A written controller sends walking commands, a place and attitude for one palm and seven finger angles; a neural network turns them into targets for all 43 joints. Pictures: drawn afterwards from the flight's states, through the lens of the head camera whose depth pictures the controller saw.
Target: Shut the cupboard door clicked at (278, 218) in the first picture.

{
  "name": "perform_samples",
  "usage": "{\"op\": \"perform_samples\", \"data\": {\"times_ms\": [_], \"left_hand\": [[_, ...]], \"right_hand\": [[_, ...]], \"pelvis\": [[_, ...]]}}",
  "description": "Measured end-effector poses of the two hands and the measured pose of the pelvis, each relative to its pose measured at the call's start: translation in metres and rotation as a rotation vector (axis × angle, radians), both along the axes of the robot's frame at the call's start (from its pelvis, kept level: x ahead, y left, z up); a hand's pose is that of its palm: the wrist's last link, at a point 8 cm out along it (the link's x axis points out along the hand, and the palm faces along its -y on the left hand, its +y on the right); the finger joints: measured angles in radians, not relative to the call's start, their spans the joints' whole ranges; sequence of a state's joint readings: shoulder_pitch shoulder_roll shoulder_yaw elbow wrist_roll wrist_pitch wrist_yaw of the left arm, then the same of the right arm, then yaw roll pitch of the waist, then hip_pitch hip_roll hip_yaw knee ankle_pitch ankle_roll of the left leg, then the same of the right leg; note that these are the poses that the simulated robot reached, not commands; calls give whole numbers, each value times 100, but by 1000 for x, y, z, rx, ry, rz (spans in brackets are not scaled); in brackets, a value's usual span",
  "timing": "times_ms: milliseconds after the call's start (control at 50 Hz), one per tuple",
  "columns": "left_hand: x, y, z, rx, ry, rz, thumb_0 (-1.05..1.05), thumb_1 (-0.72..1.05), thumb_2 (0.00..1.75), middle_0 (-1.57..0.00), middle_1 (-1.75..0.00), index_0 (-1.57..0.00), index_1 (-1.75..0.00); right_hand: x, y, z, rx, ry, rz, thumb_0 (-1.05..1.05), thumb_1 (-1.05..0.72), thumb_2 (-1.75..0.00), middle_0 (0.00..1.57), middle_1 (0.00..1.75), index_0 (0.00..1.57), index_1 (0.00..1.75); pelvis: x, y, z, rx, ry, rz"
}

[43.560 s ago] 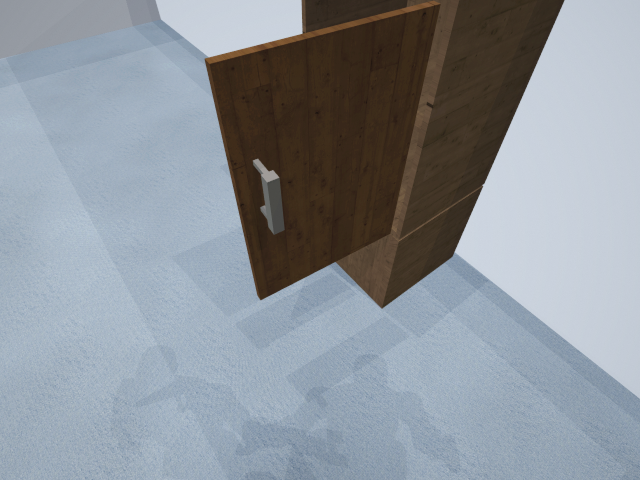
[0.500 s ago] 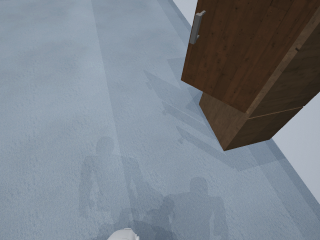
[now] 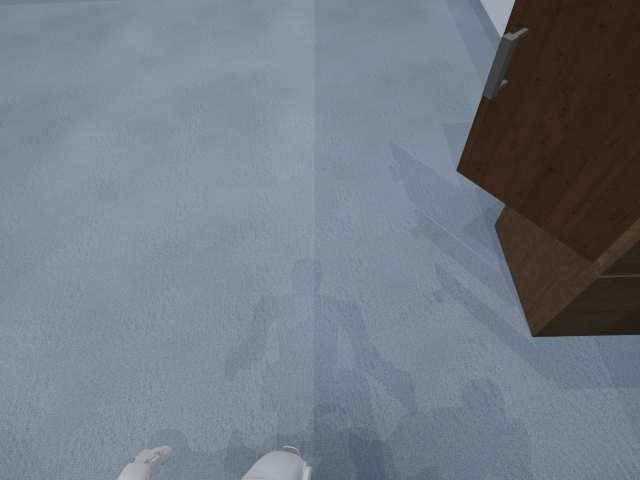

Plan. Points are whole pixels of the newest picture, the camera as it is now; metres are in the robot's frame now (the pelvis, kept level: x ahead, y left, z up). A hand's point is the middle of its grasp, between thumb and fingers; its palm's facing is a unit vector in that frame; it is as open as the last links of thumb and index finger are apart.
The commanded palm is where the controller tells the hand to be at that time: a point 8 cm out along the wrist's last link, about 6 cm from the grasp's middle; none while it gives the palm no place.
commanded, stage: walk to a spot facing it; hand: left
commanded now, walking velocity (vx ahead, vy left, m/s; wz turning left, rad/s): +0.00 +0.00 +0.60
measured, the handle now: (505, 63) +0.87 -0.37 +0.02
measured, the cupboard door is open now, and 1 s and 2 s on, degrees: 38 38 38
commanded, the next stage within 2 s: turn to face it in 0.84 s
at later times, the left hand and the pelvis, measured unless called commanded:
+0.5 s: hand out of the picture +0.05 +0.27 -0.16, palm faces +0.34 -0.91 -0.23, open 7.4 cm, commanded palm none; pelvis +0.08 +0.05 +0.00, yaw +19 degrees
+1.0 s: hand (163, 420) +0.22 +0.25 -0.16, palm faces +0.58 -0.79 -0.22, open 7.3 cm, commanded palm none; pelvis +0.27 +0.06 +0.01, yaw +35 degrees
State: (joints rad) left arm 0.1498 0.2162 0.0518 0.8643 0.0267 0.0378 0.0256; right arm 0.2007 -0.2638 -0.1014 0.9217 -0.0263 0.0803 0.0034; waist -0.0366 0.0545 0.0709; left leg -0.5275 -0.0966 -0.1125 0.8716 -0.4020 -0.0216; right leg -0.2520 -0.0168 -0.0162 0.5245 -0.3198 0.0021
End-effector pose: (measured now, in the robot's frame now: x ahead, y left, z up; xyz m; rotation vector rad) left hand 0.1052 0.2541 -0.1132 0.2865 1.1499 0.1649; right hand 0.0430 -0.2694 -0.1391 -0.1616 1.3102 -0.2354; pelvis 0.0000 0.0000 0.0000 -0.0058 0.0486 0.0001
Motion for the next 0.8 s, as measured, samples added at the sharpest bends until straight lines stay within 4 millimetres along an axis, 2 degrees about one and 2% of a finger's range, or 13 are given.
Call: {"op": "perform_samples", "data": {"times_ms": [80,160,220,320,380,420,460,560,640,700,740,800], "left_hand": [[-32,-3,1,-5,49,78,1,91,90,-20,-30,-20,-30],[-61,-2,-5,-32,66,169,1,91,90,-20,-30,-20,-30],[-89,4,-13,-57,93,249,1,91,90,-20,-30,-20,-30],[-139,25,-37,-95,193,375,1,91,90,-20,-30,-20,-30],[-145,37,-39,-100,258,398,1,91,90,-20,-30,-20,-30],[-131,45,-34,-100,241,409,1,91,90,-20,-30,-20,-30],[-108,53,-27,-101,186,414,1,91,90,-20,-30,-20,-30],[-36,65,-9,-94,29,409,1,91,90,-19,-30,-20,-30],[25,68,-2,-83,-50,390,1,91,90,-19,-30,-20,-30],[69,67,-1,-67,-88,374,1,91,90,-19,-30,-20,-30],[93,66,-6,-44,-124,376,1,91,90,-20,-30,-20,-30],[106,59,-6,-35,-130,422,0,91,90,-20,-30,-20,-30]], "right_hand": [[24,-2,2,12,-12,68,1,-91,-90,20,30,20,30],[56,10,6,22,-8,174,1,-91,-90,20,30,19,30],[91,28,9,22,-24,267,1,-91,-90,20,30,19,30],[160,72,12,2,-144,406,1,-91,-90,20,30,19,30],[181,90,20,-5,-215,431,1,-91,-90,20,30,20,30],[183,97,26,-11,-209,436,1,-91,-90,20,30,20,30],[181,100,27,-14,-171,443,0,-91,-90,20,30,20,30],[174,102,22,4,-43,439,1,-91,-90,20,30,20,30],[179,98,12,26,43,415,1,-91,-90,20,30,20,30],[195,91,-2,42,92,395,1,-91,-90,20,30,20,30],[212,86,-16,49,121,398,1,-91,-90,20,30,20,30],[250,85,-22,37,144,437,1,-91,-90,20,30,20,30]], "pelvis": [[5,-4,4,16,-17,65],[12,-3,4,31,-28,141],[20,3,1,32,-32,192],[37,28,-13,36,-33,249],[48,38,-13,29,-46,258],[57,43,-7,20,-50,279],[67,46,0,14,-53,302],[99,52,9,10,-50,352],[133,51,7,20,-45,374],[165,48,0,30,-41,387],[188,45,-12,37,-33,415],[208,44,-13,19,-41,467]]}}
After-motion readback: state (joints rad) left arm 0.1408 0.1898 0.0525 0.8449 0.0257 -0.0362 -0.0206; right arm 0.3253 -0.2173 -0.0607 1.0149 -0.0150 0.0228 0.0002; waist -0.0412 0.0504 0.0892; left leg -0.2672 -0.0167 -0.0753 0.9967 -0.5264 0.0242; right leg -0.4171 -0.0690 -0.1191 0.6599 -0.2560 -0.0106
